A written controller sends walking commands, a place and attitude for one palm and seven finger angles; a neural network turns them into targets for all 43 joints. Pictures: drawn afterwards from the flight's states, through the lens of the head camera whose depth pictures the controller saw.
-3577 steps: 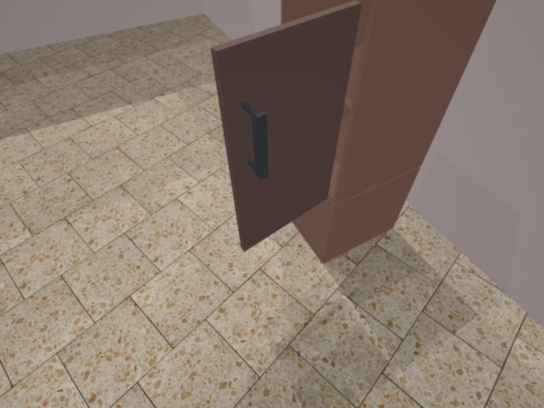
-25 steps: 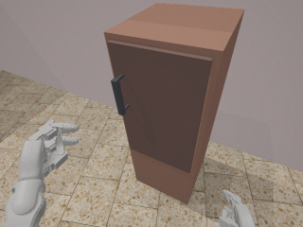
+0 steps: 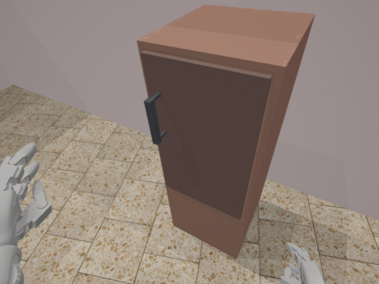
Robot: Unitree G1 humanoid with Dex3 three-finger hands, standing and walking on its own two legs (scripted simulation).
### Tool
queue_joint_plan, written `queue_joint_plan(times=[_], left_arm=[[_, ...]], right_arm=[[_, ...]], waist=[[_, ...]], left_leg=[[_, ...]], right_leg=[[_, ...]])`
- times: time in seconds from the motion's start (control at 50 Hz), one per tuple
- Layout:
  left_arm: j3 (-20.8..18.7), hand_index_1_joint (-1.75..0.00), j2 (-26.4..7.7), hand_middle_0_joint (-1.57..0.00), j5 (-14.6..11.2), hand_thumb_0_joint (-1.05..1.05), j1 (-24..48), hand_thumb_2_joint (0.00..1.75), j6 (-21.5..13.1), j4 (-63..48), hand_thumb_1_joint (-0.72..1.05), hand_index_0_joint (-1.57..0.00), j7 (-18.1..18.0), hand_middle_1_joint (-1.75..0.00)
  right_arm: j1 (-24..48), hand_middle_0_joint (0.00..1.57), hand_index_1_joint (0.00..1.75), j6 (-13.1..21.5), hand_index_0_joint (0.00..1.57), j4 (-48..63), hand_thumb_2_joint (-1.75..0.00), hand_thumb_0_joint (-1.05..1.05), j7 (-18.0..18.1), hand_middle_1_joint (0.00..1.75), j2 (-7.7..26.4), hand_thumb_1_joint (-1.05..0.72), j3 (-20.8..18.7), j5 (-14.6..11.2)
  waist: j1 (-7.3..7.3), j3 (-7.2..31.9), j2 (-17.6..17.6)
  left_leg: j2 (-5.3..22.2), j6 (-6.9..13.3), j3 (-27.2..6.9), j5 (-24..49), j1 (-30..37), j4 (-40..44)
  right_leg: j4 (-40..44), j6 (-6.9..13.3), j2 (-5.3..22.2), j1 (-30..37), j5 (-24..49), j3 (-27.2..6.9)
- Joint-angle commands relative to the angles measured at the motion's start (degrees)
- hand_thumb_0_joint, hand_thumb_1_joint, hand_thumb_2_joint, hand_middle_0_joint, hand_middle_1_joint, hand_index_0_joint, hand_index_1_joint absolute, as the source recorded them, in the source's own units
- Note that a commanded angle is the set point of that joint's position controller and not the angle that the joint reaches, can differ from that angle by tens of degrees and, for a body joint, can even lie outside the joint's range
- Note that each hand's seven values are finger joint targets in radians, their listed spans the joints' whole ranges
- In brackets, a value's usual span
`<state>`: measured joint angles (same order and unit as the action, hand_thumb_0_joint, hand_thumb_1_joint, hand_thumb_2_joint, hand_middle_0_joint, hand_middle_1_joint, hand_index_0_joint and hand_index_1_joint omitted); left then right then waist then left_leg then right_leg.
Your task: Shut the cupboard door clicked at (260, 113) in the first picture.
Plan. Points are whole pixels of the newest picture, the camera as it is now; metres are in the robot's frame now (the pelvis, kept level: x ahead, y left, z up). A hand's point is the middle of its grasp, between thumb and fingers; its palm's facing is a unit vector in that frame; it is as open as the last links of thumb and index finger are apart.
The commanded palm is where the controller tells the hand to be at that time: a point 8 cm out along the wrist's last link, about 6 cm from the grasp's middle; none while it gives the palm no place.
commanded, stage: draw the hand back to the body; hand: left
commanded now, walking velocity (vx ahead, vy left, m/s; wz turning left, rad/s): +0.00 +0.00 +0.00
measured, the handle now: (157, 119) +0.55 +0.17 +0.06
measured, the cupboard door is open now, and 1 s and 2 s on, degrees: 0 0 0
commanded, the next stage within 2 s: step back with the hand held close in 0.10 s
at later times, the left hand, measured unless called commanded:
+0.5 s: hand (53, 197) +0.21 +0.26 +0.15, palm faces +0.35 -0.80 -0.49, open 7.4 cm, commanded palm +0.15 +0.30 +0.17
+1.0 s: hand out of the picture +0.12 +0.30 +0.16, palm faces +0.44 -0.77 -0.47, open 7.4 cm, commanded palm +0.06 +0.33 +0.17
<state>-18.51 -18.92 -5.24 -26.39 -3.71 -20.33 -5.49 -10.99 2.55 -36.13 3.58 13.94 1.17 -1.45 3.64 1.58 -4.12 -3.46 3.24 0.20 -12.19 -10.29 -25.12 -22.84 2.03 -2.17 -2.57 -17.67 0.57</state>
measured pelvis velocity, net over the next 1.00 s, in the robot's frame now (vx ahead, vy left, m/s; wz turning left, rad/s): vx -0.08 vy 0.03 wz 0.01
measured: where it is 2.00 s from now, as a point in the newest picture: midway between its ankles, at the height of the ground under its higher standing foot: outside the picture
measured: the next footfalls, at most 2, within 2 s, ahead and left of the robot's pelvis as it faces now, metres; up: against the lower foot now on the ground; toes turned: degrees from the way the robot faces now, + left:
left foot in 1.56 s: -0.04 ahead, +0.14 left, +0.00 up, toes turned +5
right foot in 1.86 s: -0.27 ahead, -0.05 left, +0.00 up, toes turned -3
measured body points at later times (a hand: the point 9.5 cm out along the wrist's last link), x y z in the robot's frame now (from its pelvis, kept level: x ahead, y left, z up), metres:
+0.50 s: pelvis +0.00 +0.01 +0.00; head +0.00 -0.02 +0.45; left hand +0.18 +0.30 +0.18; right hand +0.17 -0.25 -0.10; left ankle +0.02 +0.08 -0.74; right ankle -0.06 -0.10 -0.74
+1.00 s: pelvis -0.08 +0.03 -0.01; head -0.08 +0.04 +0.44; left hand +0.09 +0.34 +0.18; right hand +0.08 -0.21 -0.09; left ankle +0.02 +0.08 -0.74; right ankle -0.06 -0.09 -0.74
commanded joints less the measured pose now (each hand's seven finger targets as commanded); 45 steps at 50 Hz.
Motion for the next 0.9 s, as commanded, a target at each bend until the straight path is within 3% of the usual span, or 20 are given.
queue_joint_plan(times=[0.0, 0.04, 0.16, 0.2, 0.22, 0.24, 0.26, 0.28, 0.38, 0.44, 0.48, 0.52, 0.54, 0.62, 0.64, 0.68, 0.74, 0.8, 0.84, 0.88], left_arm=[[-7.8, -0.3, -12.7, -0.2, 0.0, 0.0, 5.4, 0.9, -4.2, -13.0, 0.9, -0.2, -1.2, -0.3], [-9.1, -0.3, -13.6, -0.2, 0.0, 0.0, 4.9, 0.9, -4.2, -12.7, 0.9, -0.2, -1.1, -0.3], [-7.7, -0.3, -11.6, -0.2, -0.6, 0.0, 2.7, 0.9, -3.8, -10.8, 0.9, -0.2, -0.5, -0.3], [-7.7, -0.3, -12.1, -0.2, -0.4, 0.0, 3.6, 0.9, -3.8, -11.6, 0.9, -0.2, -0.5, -0.3], [-13.9, -0.3, -19.3, -0.2, 0.5, 0.0, 9.6, 0.9, -6.0, -15.7, 0.9, -0.2, -1.2, -0.3], [-15.5, -0.3, -20.5, -0.2, 0.7, 0.0, 9.2, 0.9, -7.0, -13.9, 0.9, -0.2, -1.5, -0.3], [-10.4, -0.3, -14.9, -0.2, 0.7, 0.0, 3.9, 0.9, -6.8, -10.1, 0.9, -0.2, -0.9, -0.3], [-9.3, -0.3, -13.7, -0.2, 1.0, 0.0, 2.7, 0.9, -6.8, -9.7, 0.9, -0.2, -0.7, -0.3], [-10.3, -0.3, -15.4, -0.2, 0.9, 0.0, 0.1, 0.9, -6.7, -13.4, 0.9, -0.2, -1.4, -0.3], [-13.3, -0.3, -18.3, -0.2, 0.6, 0.0, -1.7, 0.9, -6.3, -14.2, 0.9, -0.2, -2.0, -0.3], [-12.6, -0.3, -17.4, -0.2, 0.4, 0.0, -2.6, 0.9, -6.3, -14.9, 0.9, -0.2, -2.0, -0.3], [-13.4, -0.3, -17.7, -0.2, 0.2, 0.0, -4.1, 0.9, -6.4, -14.3, 0.9, -0.2, -2.2, -0.3], [-14.2, -0.3, -18.6, -0.2, 0.1, 0.0, -4.0, 0.9, -6.5, -14.7, 0.9, -0.2, -2.4, -0.3], [-12.6, -0.3, -17.2, -0.2, 0.2, 0.0, -4.6, 0.9, -7.0, -14.8, 0.9, -0.2, -2.6, -0.3], [-13.9, -0.3, -18.5, -0.2, 0.2, 0.0, -4.4, 0.9, -7.2, -15.0, 0.9, -0.2, -2.8, -0.3], [-12.4, -0.3, -17.0, -0.2, 0.6, 0.0, -3.7, 0.9, -7.7, -15.2, 0.9, -0.2, -2.8, -0.3], [-13.8, -0.3, -18.0, -0.2, 1.2, 0.0, -2.4, 0.9, -8.8, -15.7, 0.9, -0.2, -3.2, -0.3], [-12.9, -0.3, -16.1, -0.2, 2.2, 0.0, -1.1, 0.9, -9.8, -15.8, 0.9, -0.2, -3.3, -0.3], [-14.5, -0.3, -17.5, -0.2, 2.9, 0.0, 0.5, 0.9, -10.6, -17.2, 0.9, -0.2, -3.4, -0.3], [-13.2, -0.3, -15.8, -0.2, 3.1, 0.0, 0.6, 0.9, -11.1, -17.9, 0.9, -0.2, -3.3, -0.3]], right_arm=[[8.5, 0.2, 0.3, 3.5, 0.2, 10.0, -0.9, 0.0, 0.8, 0.3, 4.8, -0.9, -1.8, 0.1], [8.4, 0.2, 0.3, 3.6, 0.2, 9.8, -0.9, 0.0, 0.7, 0.3, 5.2, -0.9, -1.9, 0.2], [7.9, 0.2, 0.3, 2.8, 0.2, 10.3, -0.9, 0.0, 0.5, 0.3, 4.9, -0.9, -2.0, 0.1], [8.2, 0.2, 0.3, 2.6, 0.2, 10.4, -0.9, 0.0, 0.6, 0.3, 5.0, -0.9, -2.1, 0.1], [7.0, 0.2, 0.3, 1.6, 0.2, 11.7, -0.9, 0.0, 0.5, 0.3, 6.6, -0.9, -2.8, -0.5], [7.0, 0.2, 0.3, 1.1, 0.2, 10.7, -0.9, 0.0, 0.9, 0.3, 6.0, -0.9, -2.8, 0.0], [7.2, 0.2, 0.3, 0.4, 0.2, 10.2, -0.9, 0.0, 0.9, 0.3, 5.9, -0.9, -2.7, 0.2], [6.9, 0.2, 0.3, -0.1, 0.2, 10.6, -0.9, 0.0, 0.7, 0.3, 6.4, -0.9, -3.1, 0.1], [6.9, 0.2, 0.3, -2.4, 0.2, 12.5, -0.9, 0.0, 1.3, 0.3, 6.9, -0.9, -3.7, -0.3], [7.0, 0.2, 0.3, -3.6, 0.2, 13.4, -0.9, 0.0, 1.6, 0.3, 7.1, -0.9, -4.1, -0.3], [6.5, 0.2, 0.3, -4.4, 0.2, 14.3, -0.9, 0.0, 1.6, 0.3, 6.9, -0.9, -4.0, -0.6], [6.3, 0.2, 0.3, -4.8, 0.2, 14.5, -0.9, 0.0, 1.5, 0.3, 6.9, -0.9, -4.1, -0.6], [6.4, 0.2, 0.3, -4.8, 0.2, 14.5, -0.9, 0.0, 1.6, 0.3, 7.4, -0.9, -4.3, -0.4], [5.8, 0.2, 0.3, -4.3, 0.2, 14.8, -0.9, 0.0, 1.5, 0.3, 7.3, -0.9, -4.0, -0.5], [6.0, 0.2, 0.3, -4.1, 0.2, 14.6, -0.9, 0.0, 1.6, 0.3, 7.8, -0.9, -4.3, -0.2], [5.7, 0.2, 0.3, -3.5, 0.2, 14.7, -0.9, 0.0, 1.6, 0.3, 7.6, -0.9, -4.0, -0.3], [5.7, 0.2, 0.3, -2.3, 0.2, 14.4, -0.9, 0.0, 1.9, 0.3, 8.3, -0.9, -4.1, 0.0], [5.0, 0.2, 0.3, -1.1, 0.2, 14.2, -0.9, 0.0, 1.9, 0.3, 8.3, -0.9, -4.0, 0.1], [5.2, 0.2, 0.3, -0.2, 0.2, 14.0, -0.9, 0.0, 2.1, 0.3, 8.9, -0.9, -4.4, 0.5], [4.1, 0.2, 0.3, 0.5, 0.2, 13.7, -0.9, 0.0, 1.8, 0.3, 8.3, -0.9, -4.3, 0.6]], waist=[[-0.28, 1.6, -0.5], [-0.01, 1.7, -0.3], [-0.23, 1.8, 2.0], [-0.21, 2.3, 1.1], [-1.85, 0.6, 0.2], [-1.81, 0.8, 2.0], [-2.49, 1.2, 4.6], [-2.49, 3.0, 4.3], [-2.57, 9.4, 0.9], [-2.39, 10.5, 2.8], [-2.66, 10.4, 3.4], [-2.69, 10.0, 3.5], [-2.62, 10.1, 1.9], [-2.96, 7.7, 1.3], [-2.72, 7.4, 0.5], [-3.07, 5.9, 0.2], [-3.11, 3.7, -1.0], [-3.31, 1.7, -2.6], [-3.06, 1.8, -4.5], [-3.2, 2.6, -3.5]], left_leg=[[4.1, -1.1, -2.3, 8.9, 6.5, 3.0], [4.2, -1.2, -2.4, 9.8, 6.3, 3.1], [4.1, -0.9, -1.5, 11.5, 6.2, 2.6], [4.0, -0.8, -1.3, 11.6, 6.8, 2.4], [5.1, 0.9, -2.9, 8.1, 4.4, -1.5], [4.9, 0.8, -3.2, 7.4, 4.1, -3.1], [4.8, 0.7, -3.1, 8.8, 3.6, -4.0], [5.2, 0.6, -2.9, 11.0, 3.8, -4.0], [7.0, 0.7, -2.7, 24.5, 6.1, -3.5], [7.5, 0.6, -2.6, 26.7, 6.1, -3.6], [8.0, 0.4, -3.4, 27.7, 3.6, -2.9], [8.3, 0.3, -3.6, 25.9, 2.0, -2.5], [8.3, 0.3, -3.5, 24.5, 2.1, -2.2], [9.4, 0.5, -5.3, 16.9, -2.7, 0.5], [9.4, 0.5, -5.4, 14.0, -3.4, 1.2], [10.2, 0.9, -6.8, 6.5, -7.9, 3.4], [11.0, 2.0, -9.3, -10.5, -16.1, 7.6], [12.7, 3.2, -13.0, -23.9, -25.6, 11.9], [13.5, 3.7, -14.2, -28.1, -29.6, 13.5], [13.3, 3.5, -14.3, -28.2, -30.7, 12.9]], right_leg=[[5.1, -0.7, 2.0, -7.6, 11.3, -0.8], [5.4, -0.7, 1.8, -7.3, 12.2, -0.8], [4.9, -1.1, 2.3, -6.5, 15.2, -1.1], [4.9, -1.2, 2.2, -6.9, 15.1, -1.2], [7.6, -2.7, 5.6, -11.7, 17.7, -6.5], [8.1, -2.6, 7.3, -12.0, 21.2, -7.8], [6.8, -2.8, 7.8, -12.1, 23.5, -6.7], [5.3, -3.0, 7.7, -11.2, 25.5, -6.1], [-0.4, -4.3, 6.2, -8.9, 31.9, -3.7], [-1.4, -4.4, 5.5, -9.2, 32.9, -3.9], [-3.1, -3.6, 5.2, -7.6, 31.6, -3.5], [-3.3, -3.4, 5.2, -7.9, 29.4, -4.1], [-2.9, -3.4, 5.1, -8.6, 27.9, -4.4], [-3.1, -2.9, 4.2, -9.1, 18.5, -4.5], [-2.6, -2.8, 3.9, -9.4, 16.6, -4.6], [-3.2, -2.5, 3.6, -8.3, 11.7, -4.6], [-4.0, -2.5, 2.4, -5.2, 5.4, -5.0], [-7.9, -2.3, 1.2, -0.8, 0.9, -4.4], [-10.3, -2.3, -0.1, 2.1, 1.1, -4.2], [-11.5, -1.9, 0.0, 2.9, 1.0, -4.1]])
